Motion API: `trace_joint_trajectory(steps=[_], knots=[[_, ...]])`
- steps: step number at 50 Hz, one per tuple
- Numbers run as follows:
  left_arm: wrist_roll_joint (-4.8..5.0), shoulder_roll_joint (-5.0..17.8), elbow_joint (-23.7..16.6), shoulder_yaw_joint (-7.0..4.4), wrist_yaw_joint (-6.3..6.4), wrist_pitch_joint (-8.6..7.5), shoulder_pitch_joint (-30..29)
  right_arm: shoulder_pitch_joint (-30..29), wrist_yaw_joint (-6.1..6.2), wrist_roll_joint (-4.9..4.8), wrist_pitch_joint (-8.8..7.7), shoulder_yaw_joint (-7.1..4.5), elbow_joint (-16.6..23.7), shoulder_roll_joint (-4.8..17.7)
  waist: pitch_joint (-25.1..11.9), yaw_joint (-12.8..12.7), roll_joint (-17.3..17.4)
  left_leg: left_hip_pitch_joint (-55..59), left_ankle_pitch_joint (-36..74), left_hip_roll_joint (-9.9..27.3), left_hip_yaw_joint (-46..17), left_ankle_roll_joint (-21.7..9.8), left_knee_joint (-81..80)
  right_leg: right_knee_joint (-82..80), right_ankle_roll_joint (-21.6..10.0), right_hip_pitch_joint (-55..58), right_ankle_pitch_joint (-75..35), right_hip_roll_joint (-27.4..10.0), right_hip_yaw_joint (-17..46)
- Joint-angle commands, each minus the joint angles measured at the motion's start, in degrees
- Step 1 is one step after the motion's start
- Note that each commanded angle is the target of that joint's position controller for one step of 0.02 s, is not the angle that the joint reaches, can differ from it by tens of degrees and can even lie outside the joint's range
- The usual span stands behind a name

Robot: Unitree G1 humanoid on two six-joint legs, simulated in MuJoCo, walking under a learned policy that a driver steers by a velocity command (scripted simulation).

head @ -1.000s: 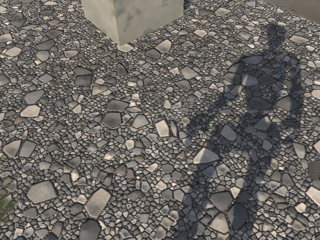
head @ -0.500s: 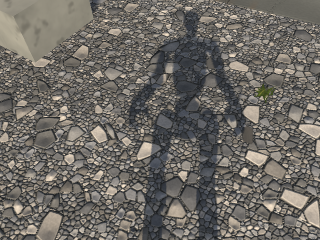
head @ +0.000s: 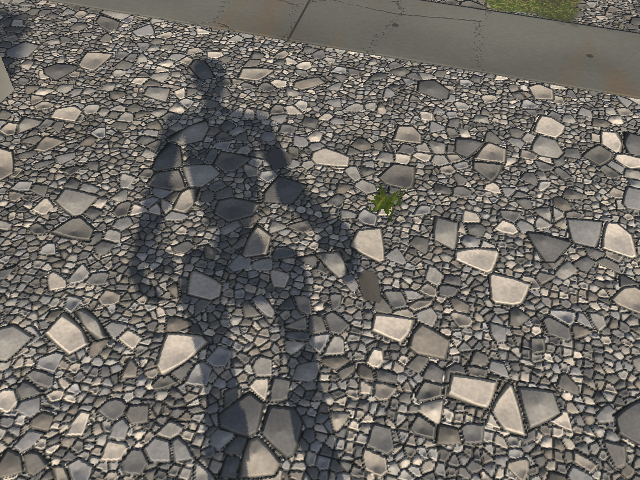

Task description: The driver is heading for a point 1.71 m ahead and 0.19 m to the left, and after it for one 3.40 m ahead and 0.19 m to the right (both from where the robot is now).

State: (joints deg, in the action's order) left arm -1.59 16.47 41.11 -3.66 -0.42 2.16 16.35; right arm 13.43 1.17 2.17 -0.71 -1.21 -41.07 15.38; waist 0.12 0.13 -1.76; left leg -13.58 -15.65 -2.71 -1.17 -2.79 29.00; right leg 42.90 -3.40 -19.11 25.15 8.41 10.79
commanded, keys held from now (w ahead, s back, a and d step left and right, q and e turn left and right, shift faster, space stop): w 1.00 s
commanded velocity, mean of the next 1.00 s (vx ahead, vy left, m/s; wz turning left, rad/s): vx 0.45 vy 0.00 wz -0.06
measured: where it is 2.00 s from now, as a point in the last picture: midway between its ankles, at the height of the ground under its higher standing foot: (346, 283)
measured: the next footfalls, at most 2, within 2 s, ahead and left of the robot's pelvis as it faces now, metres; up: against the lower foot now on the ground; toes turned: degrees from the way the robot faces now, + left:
right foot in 0.40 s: +0.28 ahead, -0.13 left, +0.00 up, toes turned -4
left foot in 0.94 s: +0.62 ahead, +0.02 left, +0.00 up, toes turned +2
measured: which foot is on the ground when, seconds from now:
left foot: down 0.00-0.42, up 0.44-0.92, down 0.94-1.00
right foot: up 0.00-0.38, down 0.40-0.96, up 0.98-1.00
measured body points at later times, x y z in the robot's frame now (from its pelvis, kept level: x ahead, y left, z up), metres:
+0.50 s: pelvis +0.20 -0.06 +0.00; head +0.23 -0.07 +0.45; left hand +0.38 +0.19 -0.10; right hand +0.18 -0.32 -0.15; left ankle +0.05 +0.08 -0.66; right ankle +0.24 -0.13 -0.74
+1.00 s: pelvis +0.48 -0.04 -0.01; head +0.51 -0.03 +0.43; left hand +0.44 +0.21 -0.16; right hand +0.66 -0.28 -0.12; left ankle +0.58 +0.02 -0.74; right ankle +0.28 -0.13 -0.67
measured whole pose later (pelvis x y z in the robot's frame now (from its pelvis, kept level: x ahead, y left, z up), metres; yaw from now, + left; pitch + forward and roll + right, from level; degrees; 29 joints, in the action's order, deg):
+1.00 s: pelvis +0.48 -0.04 -0.01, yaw -2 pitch +0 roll -1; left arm -0.6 13.1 56.4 -1.3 0.2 -3.7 24.6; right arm 3.9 -0.8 2.2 -3.9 -1.3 -45.5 13.2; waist 3.8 -2.4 -0.6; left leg -25.3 -8.5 -1.9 5.7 -6.5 33.4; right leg 51.7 -4.2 -5.4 25.4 2.9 -0.4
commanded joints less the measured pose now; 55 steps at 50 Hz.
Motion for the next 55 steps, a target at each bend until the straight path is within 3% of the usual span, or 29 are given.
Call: trace_joint_trajectory(steps=[1,2,4,10,14,16,18,19,20,21,22,23,24,25,27,30,35,38,41,44,46,47,48,49,50,51,52,54,55], knots=[[-0.47,7.1,-4.6,-1.49,-0.43,-2.6,-3.4,3.1,-0.46,-0.52,-1.46,-2.8,0.6,9.6,8.4,0.1,6.8,7.9,-27.3,19.5,-29.9,-8.4,-22.6,12.5,0.5,-21.7,-2.5,-3.6,0.8],[-0.45,6.9,-3.2,-1.47,-1.16,-2.75,-1.8,1.9,-0.72,-0.73,-1.85,-2.49,0.7,8.3,7.1,-0.6,8.2,8.6,-20.7,16.3,-24.1,-6.9,-22.6,13.1,1.3,-20.3,-5.4,-4.0,-0.8],[-1.1,6.0,-2.1,-1.25,-2.22,-2.98,-1.9,3.8,-0.86,-1.03,-2.87,-2.16,-0.5,7.0,4.6,0.0,9.0,10.0,-10.5,13.4,-17.5,-6.7,-22.2,15.2,2.1,-19.2,-9.8,-5.0,-3.6],[-0.95,3.0,-4.4,0.27,-2.95,-3.14,-12.6,11.2,-1.69,-1.53,-4.05,-2.68,-4.6,6.6,5.4,3.7,8.2,14.5,2.6,13.3,-11.6,-8.8,-23.1,6.3,4.4,-23.4,-15.2,-10.2,-10.7],[-0.4,1.5,-5.8,1.14,-3.28,-3.61,-17.8,14.0,-1.72,-1.17,-4.12,-2.88,-6.6,7.4,5.7,5.0,8.9,13.2,12.9,13.6,-8.3,-8.4,-20.5,-4.4,3.5,-16.9,-15.2,-9.9,-13.8],[-0.27,2.0,-6.0,1.12,-2.96,-3.79,-17.7,14.1,-1.62,-1.18,-4.08,-3.06,-7.2,8.2,5.4,4.3,9.3,12.2,18.8,14.7,-7.8,-7.8,-18.5,-7.8,1.9,-12.0,-13.8,-9.1,-14.9],[-0.22,2.9,-5.1,0.71,-2.19,-4.08,-14.0,13.1,-1.5,-1.28,-3.86,-3.22,-7.7,9.1,4.2,1.7,9.1,11.2,28.1,15.7,-7.3,-6.8,-14.6,-11.0,-0.1,-3.9,-12.8,-7.3,-15.6],[-0.38,3.4,-3.1,0.28,-1.58,-4.42,-8.5,12.3,-1.45,-1.53,-3.7,-3.24,-8.0,9.4,1.7,-1.3,7.6,10.5,36.8,14.4,-5.3,-5.7,-7.9,-14.6,-1.3,3.8,-14.1,-5.7,-16.1],[-1.05,5.3,-0.2,-0.54,-0.8,-5.08,-0.2,12.4,-1.45,-1.82,-3.61,-2.93,-8.1,8.7,-3.7,-4.7,4.5,6.9,38.8,11.4,-2.0,-4.4,3.4,-16.4,-2.7,15.7,-14.6,-6.0,-15.0],[-2.23,9.7,1.0,-1.65,0.09,-5.64,9.2,11.8,-1.59,-2.55,-3.7,-1.86,-5.9,5.7,-11.6,-8.8,-2.0,-5.1,23.1,8.0,0.8,-2.5,20.4,-19.9,-6.1,30.6,-1.7,-19.3,0.5],[-1.97,15.0,2.0,-2.79,0.18,-5.49,12.5,15.3,-1.56,-2.67,-3.68,-1.14,-4.4,1.6,-15.8,-6.7,-14.8,-19.8,-12.9,-0.8,2.4,-1.1,36.3,-27.3,-10.9,37.3,4.3,-33.0,26.7],[-0.31,11.0,2.4,-1.9,-0.07,-5.21,9.2,11.5,-1.22,-1.11,-3.16,-2.5,-5.2,7.0,-9.1,-5.8,-5.6,-24.0,-11.1,2.1,-3.1,-2.2,41.3,-28.8,-10.4,30.9,4.4,-30.7,26.8],[0.08,7.9,1.9,-1.04,-0.28,-5.25,4.0,9.2,-1.83,-1.18,-3.43,-2.48,-4.7,6.3,-2.8,-3.2,-3.0,-24.1,-5.6,4.7,-3.0,-2.7,40.3,-29.1,-9.5,24.0,-0.7,-28.3,18.0],[-0.04,5.4,1.7,-0.36,-0.51,-5.62,1.1,7.9,-2.26,-1.3,-3.58,-2.09,-4.9,5.0,-0.4,-1.9,-1.8,-22.3,-2.2,6.5,-2.3,-2.5,37.6,-30.6,-8.3,19.1,-8.2,-25.2,11.7],[0.32,3.2,2.5,0.43,-0.41,-6.4,-0.2,9.0,-2.89,-0.37,-2.44,-1.92,-6.1,4.1,0.9,0.4,-3.8,-18.9,0.0,8.0,-0.9,-1.3,34.7,-32.7,-6.8,14.4,-17.2,-20.7,3.7],[1.0,3.7,4.8,0.34,-0.41,-7.65,2.8,7.2,-3.63,0.05,-1.43,-1.86,-6.1,3.1,1.6,1.3,-2.7,-20.5,2.5,8.1,0.8,0.0,33.3,-34.4,-7.7,13.9,-27.4,-19.6,-0.7],[1.29,3.0,8.2,0.74,-0.35,-7.7,7.7,-5.5,-3.95,0.08,-1.29,-1.27,-2.3,2.1,4.8,-0.7,-1.7,-27.2,11.3,8.7,3.3,2.0,23.0,-36.1,-7.8,15.9,-35.3,-17.7,-5.8],[1.2,3.5,10.0,0.83,-0.14,-7.83,10.1,-11.9,-4.05,-0.28,-1.63,-0.39,-0.5,0.8,5.4,-2.2,-1.8,-24.2,16.0,7.2,5.1,1.6,13.0,-35.7,-7.1,16.8,-39.6,-17.3,-7.8],[0.87,4.3,12.0,0.84,0.38,-7.66,12.3,-15.9,-3.83,-0.48,-1.84,-0.23,0.9,1.4,6.1,-2.9,-1.7,-22.2,16.1,5.7,5.8,-0.1,6.8,-35.0,-7.0,21.2,-42.7,-19.2,-7.7],[0.47,5.4,13.0,0.74,1.0,-7.36,11.1,-13.3,-3.16,-0.44,-2.27,-0.71,0.3,2.7,4.4,-0.6,-2.1,-16.1,10.6,3.0,6.4,-3.0,3.4,-29.0,-6.1,25.6,-57.1,-20.6,-8.6],[0.1,6.4,13.5,0.51,1.15,-6.84,9.7,-0.9,-2.1,-0.26,-2.9,-1.82,-3.9,4.6,-2.5,4.8,-2.0,-1.7,8.0,-0.6,7.4,-5.4,-0.4,-13.7,-4.5,25.6,-67.2,-19.0,-10.3],[0.42,5.9,13.1,0.78,1.12,-6.75,9.6,8.7,-1.41,0.69,-3.43,-2.75,-6.7,6.9,-8.1,8.5,-0.6,12.7,8.3,3.6,3.2,-7.4,-1.4,-0.7,-3.7,17.3,-56.7,-17.0,-11.5],[1.52,1.5,11.0,1.84,0.84,-6.88,12.5,15.9,-0.69,1.96,-3.55,-4.2,-7.5,12.8,-16.0,8.5,8.6,27.7,2.2,20.1,-17.8,-11.7,-2.4,19.7,-2.1,2.0,-28.6,-10.8,-14.8],[2.03,1.4,11.9,1.31,0.52,-6.8,16.7,14.1,-1.28,0.13,-2.76,-4.55,-7.9,13.3,-19.8,5.3,15.6,32.9,1.9,27.5,-41.3,-17.7,-11.5,33.6,-1.3,-11.9,4.7,-2.2,-9.8],[0.74,4.9,11.2,0.48,0.73,-6.57,11.3,7.3,-1.59,-1.56,-2.49,-4.12,-7.0,10.2,-9.8,3.4,7.2,24.8,-1.9,24.5,-33.2,-15.7,-12.8,34.7,-2.0,-16.6,-0.2,-7.1,-6.3],[0.61,4.2,10.2,0.64,0.36,-6.89,6.9,2.9,-1.83,-1.72,-2.81,-3.1,-6.4,6.3,-3.2,2.4,4.2,16.2,0.0,22.2,-25.1,-14.3,-14.9,31.7,-2.1,-16.4,-4.7,-9.3,-6.8],[0.66,2.7,10.2,0.84,0.15,-6.8,5.7,1.2,-1.94,-1.37,-3.23,-2.49,-6.9,4.0,0.4,0.6,2.8,10.0,4.2,19.2,-19.3,-12.2,-17.2,27.8,-2.0,-14.1,-6.9,-11.3,-7.4],[-0.57,1.0,11.1,1.17,-0.51,-5.27,6.9,1.5,-1.68,-1.34,-4.14,-1.89,-8.5,2.3,1.6,-1.8,4.4,3.8,10.8,15.5,-12.1,-9.7,-19.3,23.3,-0.8,-8.9,-8.6,-13.0,-8.0],[-0.7,0.4,11.2,1.24,-0.85,-4.76,6.9,3.0,-1.74,-1.4,-4.7,-1.95,-9.3,2.6,1.3,-2.0,4.5,3.3,14.2,14.9,-10.7,-9.9,-19.9,22.6,-0.4,-8.4,-9.3,-12.9,-8.7]])
Over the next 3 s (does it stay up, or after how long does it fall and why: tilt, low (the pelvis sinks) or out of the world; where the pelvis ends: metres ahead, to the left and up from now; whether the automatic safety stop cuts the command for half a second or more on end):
stays up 1.23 -0.07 0.00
